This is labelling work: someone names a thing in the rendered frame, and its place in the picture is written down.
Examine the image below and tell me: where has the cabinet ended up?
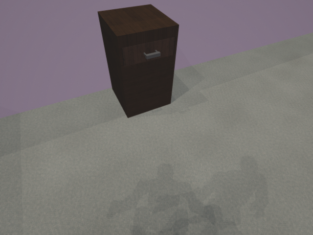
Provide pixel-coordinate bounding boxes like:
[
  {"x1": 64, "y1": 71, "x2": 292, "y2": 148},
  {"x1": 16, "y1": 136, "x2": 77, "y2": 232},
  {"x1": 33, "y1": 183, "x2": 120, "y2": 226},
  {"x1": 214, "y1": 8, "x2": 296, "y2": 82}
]
[{"x1": 98, "y1": 4, "x2": 179, "y2": 118}]

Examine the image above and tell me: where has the drawer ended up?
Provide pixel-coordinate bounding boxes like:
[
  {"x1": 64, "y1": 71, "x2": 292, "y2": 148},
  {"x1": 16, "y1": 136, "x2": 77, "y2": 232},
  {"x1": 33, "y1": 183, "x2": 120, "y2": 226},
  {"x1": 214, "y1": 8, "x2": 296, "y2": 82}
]
[{"x1": 122, "y1": 37, "x2": 175, "y2": 66}]

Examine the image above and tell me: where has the handle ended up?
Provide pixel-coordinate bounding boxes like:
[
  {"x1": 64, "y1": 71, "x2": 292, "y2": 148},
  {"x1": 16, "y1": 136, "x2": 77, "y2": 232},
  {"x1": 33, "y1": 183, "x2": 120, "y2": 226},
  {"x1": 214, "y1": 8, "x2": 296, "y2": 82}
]
[{"x1": 143, "y1": 50, "x2": 160, "y2": 59}]

